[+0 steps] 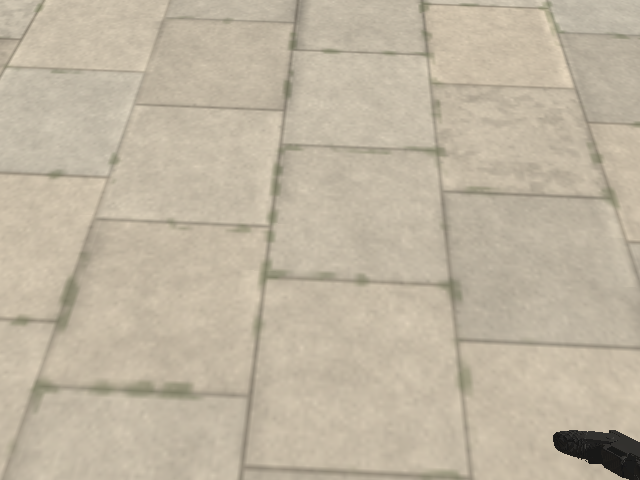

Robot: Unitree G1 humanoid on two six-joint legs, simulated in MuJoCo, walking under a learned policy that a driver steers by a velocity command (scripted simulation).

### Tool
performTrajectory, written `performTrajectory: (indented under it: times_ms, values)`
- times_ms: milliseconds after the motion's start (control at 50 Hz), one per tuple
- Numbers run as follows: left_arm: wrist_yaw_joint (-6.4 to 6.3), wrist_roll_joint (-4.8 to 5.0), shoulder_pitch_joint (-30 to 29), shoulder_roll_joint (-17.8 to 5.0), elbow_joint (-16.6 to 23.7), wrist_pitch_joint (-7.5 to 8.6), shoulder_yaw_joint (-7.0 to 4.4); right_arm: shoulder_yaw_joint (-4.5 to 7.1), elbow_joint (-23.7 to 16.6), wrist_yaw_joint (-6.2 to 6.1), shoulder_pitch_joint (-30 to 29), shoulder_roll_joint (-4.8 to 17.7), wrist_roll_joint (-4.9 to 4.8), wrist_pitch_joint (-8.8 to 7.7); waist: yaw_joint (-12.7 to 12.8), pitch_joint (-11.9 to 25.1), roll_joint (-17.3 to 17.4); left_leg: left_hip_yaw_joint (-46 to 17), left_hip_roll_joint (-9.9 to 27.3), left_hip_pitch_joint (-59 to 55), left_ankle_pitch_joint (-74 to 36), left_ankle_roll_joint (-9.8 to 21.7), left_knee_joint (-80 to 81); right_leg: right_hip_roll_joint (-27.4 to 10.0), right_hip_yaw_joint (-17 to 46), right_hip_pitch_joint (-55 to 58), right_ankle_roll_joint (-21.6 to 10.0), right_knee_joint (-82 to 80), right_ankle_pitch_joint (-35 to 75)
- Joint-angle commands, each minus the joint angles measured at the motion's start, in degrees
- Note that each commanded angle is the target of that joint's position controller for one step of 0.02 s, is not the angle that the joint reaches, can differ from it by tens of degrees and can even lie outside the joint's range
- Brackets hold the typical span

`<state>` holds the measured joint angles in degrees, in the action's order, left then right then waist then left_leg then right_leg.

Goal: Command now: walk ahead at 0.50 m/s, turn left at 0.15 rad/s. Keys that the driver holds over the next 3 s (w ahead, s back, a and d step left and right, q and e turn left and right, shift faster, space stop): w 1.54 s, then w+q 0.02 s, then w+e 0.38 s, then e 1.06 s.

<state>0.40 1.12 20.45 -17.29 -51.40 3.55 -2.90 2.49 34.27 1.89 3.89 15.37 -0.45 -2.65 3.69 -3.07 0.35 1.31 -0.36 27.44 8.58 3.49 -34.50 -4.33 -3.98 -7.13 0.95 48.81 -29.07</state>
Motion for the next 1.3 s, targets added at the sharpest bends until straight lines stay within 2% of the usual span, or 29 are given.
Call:
performTrajectory:
  times_ms: [20,40,80,140,200,280,380,420,460,480,500,520,540,560,580,620,700,800,920,960,1000,1020,1040,1060,1080,1120,1160,1200,1300]
  values:
    - [0.62,1.7,-5.5,-8.2,7.6,3.08,-1.08,3.52,1.5,-0.5,17.7,10.7,-0.05,-0.74,-9.7,13.7,7.1,-30.4,18.9,-40.6,1.4,13.0,15.7,-0.3,7.2,-37.4,-2.3,25.6,1.1]
    - [0.22,0.9,-7.0,-7.3,7.5,3.25,-0.93,3.06,1.6,-0.42,14.2,9.2,-0.1,-0.98,-7.7,9.9,3.6,-24.5,16.2,-33.3,-3.3,11.5,16.7,-2.4,6.6,-35.8,-2.3,22.1,6.0]
    - [0.25,-0.16,-5.1,-6.6,6.8,2.32,-1.2,2.26,1.4,-0.2,10.1,6.4,0.67,-1.51,-3.9,6.9,4.7,-18.3,13.2,-23.4,-9.2,10.8,20.5,-4.6,7.3,-29.6,-1.6,17.9,11.6]
    - [0.16,-0.52,-4.7,-4.1,6.4,0.67,-0.82,2.53,2.9,-0.44,9.7,7.1,0.36,-2.73,-2.2,4.9,3.7,-14.0,12.7,-18.5,-12.4,11.9,24.9,-4.8,6.8,-28.5,0.1,13.4,15.6]
    - [0.08,-1.14,-10.6,-3.2,8.2,0.46,-0.46,2.74,4.9,-1.23,11.6,8.0,0.39,-2.86,-3.5,2.1,2.6,-10.1,11.6,-18.7,-13.4,11.1,26.5,-4.5,6.8,-31.9,1.3,3.5,24.5]
    - [1.14,-0.67,-18.4,-1.8,10.0,1.27,0.37,2.99,7.3,-1.85,14.8,9.6,-0.02,-2.41,-6.5,0.0,2.7,-6.1,10.2,-19.1,-9.7,8.9,27.1,-1.8,4.8,-28.7,0.8,-10.9,35.2]
    - [2.55,-0.39,-23.3,-3.3,12.5,1.83,0.24,3.49,10.8,-2.19,18.3,10.8,-0.75,-1.42,-7.3,-1.4,3.1,-7.5,14.5,-28.0,-11.1,7.6,23.1,-0.3,5.5,-29.8,-2.1,-18.1,31.1]
    - [2.8,-0.51,-21.0,-4.4,12.2,2.04,-0.18,3.72,11.5,-2.47,17.8,11.4,-0.76,-0.8,-5.6,0.2,4.0,-7.6,15.0,-30.9,-18.4,6.3,19.5,0.9,4.4,-26.0,-3.7,-19.3,26.6]
    - [2.18,-0.78,-8.8,-7.8,8.6,2.07,-2.12,3.3,11.5,-2.74,16.5,10.7,-0.37,-0.06,0.7,8.0,3.7,-4.2,10.8,-28.9,-33.9,3.9,4.7,4.4,1.1,-8.4,-6.5,-20.5,26.3]
    - [1.63,-1.18,1.0,-11.7,6.7,1.91,-3.26,2.07,10.4,-2.99,17.7,8.2,0.7,0.04,3.9,16.6,-1.7,-1.7,7.4,-18.5,-21.1,1.8,-12.2,-4.3,10.6,8.8,-9.8,-18.2,29.2]
    - [1.82,-1.11,4.5,-16.1,5.4,1.61,-4.27,0.05,9.9,-2.22,26.1,1.0,0.47,-1.16,-0.1,24.0,-17.7,-1.9,-3.5,5.5,17.1,-2.6,-33.1,-17.2,38.9,29.0,-19.7,-24.3,15.2]
    - [1.9,-0.15,4.7,-10.3,5.7,1.64,-2.77,1.0,10.8,-1.95,22.3,6.2,-0.47,-2.29,2.8,23.9,-13.0,-9.6,-2.2,12.3,24.5,-2.0,-39.7,-16.9,46.5,29.1,-18.7,-31.2,4.7]
    - [1.67,-0.34,0.3,-8.3,6.5,1.77,-2.03,1.97,8.8,-1.7,16.2,9.5,-1.92,-2.96,2.5,14.9,-9.5,-8.7,0.9,16.4,20.0,-1.1,-40.8,-15.5,38.4,22.0,-16.0,-32.4,4.5]
    - [1.51,-0.83,-3.8,-7.2,7.3,1.7,-1.67,1.76,7.8,-2.0,12.4,9.2,-1.72,-3.22,1.1,10.0,-4.5,-6.7,3.9,15.2,14.8,-0.8,-38.3,-13.5,32.1,13.8,-14.7,-33.3,9.4]
    - [1.53,-1.33,-6.4,-6.0,7.5,1.77,-1.32,1.91,7.5,-2.19,10.7,8.7,-0.73,-3.17,-0.4,6.4,-3.4,-6.2,5.7,13.4,11.5,-1.1,-34.9,-11.9,27.7,6.7,-14.7,-34.7,15.6]
    - [1.6,-1.93,-8.1,-4.2,7.6,2.26,-0.75,2.02,8.4,-2.23,13.2,7.1,-0.32,-2.18,-3.4,5.8,-5.2,-6.6,7.6,7.3,8.2,-1.4,-31.1,-9.2,22.1,0.5,-14.2,-37.4,22.3]
    - [0.97,-1.24,-6.4,-6.5,5.8,2.77,-1.38,1.46,7.5,-2.51,9.8,4.9,0.29,-0.93,-3.7,2.8,-3.7,-5.3,8.7,10.0,2.2,-3.7,-22.1,-8.8,15.7,-2.3,-15.5,-41.4,29.3]
    - [0.03,-0.57,-2.9,-7.7,3.9,1.95,-1.61,0.7,5.8,-1.68,0.7,3.1,0.14,-1.75,-0.7,0.9,-3.4,-3.0,6.8,8.6,-12.7,-4.4,-4.7,-5.7,8.5,-0.8,-12.6,-42.2,30.7]
    - [-0.32,0.04,1.8,-8.8,0.8,0.26,-2.07,0.56,3.0,0.13,-7.2,3.9,-0.6,-2.64,1.2,-1.2,-4.0,-2.5,4.7,9.1,-10.1,-2.5,4.5,-9.8,9.3,8.5,-11.8,-38.3,32.1]
    - [-0.63,0.17,1.1,-9.5,0.5,-0.29,-2.44,1.0,3.3,0.49,-5.2,5.2,-0.51,-2.87,-0.7,0.0,-4.9,-1.9,3.7,5.6,-5.8,-0.9,6.0,-10.9,9.6,11.1,-10.8,-34.9,38.3]
    - [-0.88,0.11,-0.9,-9.2,0.8,-0.84,-2.23,2.89,6.9,0.08,6.4,8.5,-0.14,-2.96,-7.0,7.2,-4.6,1.1,0.6,-11.4,-5.3,1.8,8.2,-7.4,6.4,9.2,-8.5,-21.6,53.3]
    - [-1.02,-0.86,-0.7,-6.8,2.0,-0.81,-1.15,4.16,9.3,-0.49,16.7,12.0,0.37,-2.83,-10.9,15.4,-1.0,-5.6,7.0,-28.4,-6.9,4.9,5.5,-4.4,4.1,-0.3,-6.5,-6.6,44.8]
    - [-0.4,-1.4,6.3,0.0,3.1,0.41,1.0,5.53,10.6,-0.72,21.6,17.9,0.57,-2.36,-8.5,23.2,13.2,-31.4,21.0,-50.7,1.9,14.4,8.3,5.7,2.1,-24.8,-2.1,15.6,15.1]
    - [-0.1,-0.35,4.0,-3.2,2.2,1.67,0.34,4.18,10.8,-0.61,22.6,12.6,-0.2,-2.18,-10.4,25.3,13.0,-43.0,22.7,-51.2,11.6,15.4,16.3,6.5,9.7,-32.9,-2.3,23.7,-3.8]
    - [0.25,1.28,-1.6,-7.7,4.2,2.55,-0.9,3.18,10.2,-0.68,17.8,10.2,-0.21,-2.33,-10.0,15.6,9.3,-35.5,20.7,-43.7,13.9,12.5,17.9,3.0,10.2,-37.5,-3.4,25.9,-0.5]
    - [-0.03,0.52,-6.6,-6.9,5.4,2.69,-0.95,2.1,9.2,-0.59,10.4,7.0,0.5,-2.42,-6.8,6.3,3.6,-23.7,16.4,-28.1,5.8,10.4,21.2,-1.8,7.9,-34.8,-3.4,20.1,8.5]
    - [-0.18,-0.24,-4.4,-5.3,4.5,1.46,-1.11,1.63,9.2,-0.41,7.8,5.4,0.99,-3.0,-3.6,4.8,5.2,-18.0,13.5,-20.6,-0.6,9.5,24.4,-3.8,8.3,-28.3,-2.7,15.7,12.6]
    - [-0.39,-0.51,-4.0,-3.6,4.4,0.41,-0.83,1.93,10.2,-0.45,8.2,6.5,0.62,-3.63,-2.7,3.8,4.4,-14.2,13.0,-17.7,-5.5,10.4,26.4,-4.1,7.6,-27.7,-1.6,12.5,14.9]
    - [-0.15,-1.01,-13.2,-2.2,7.2,0.48,-0.46,2.3,12.9,-1.59,11.8,8.5,0.31,-3.27,-4.8,1.1,2.8,-7.2,10.9,-18.6,-10.5,9.1,28.2,-3.4,6.3,-30.6,0.2,-4.3,29.8]
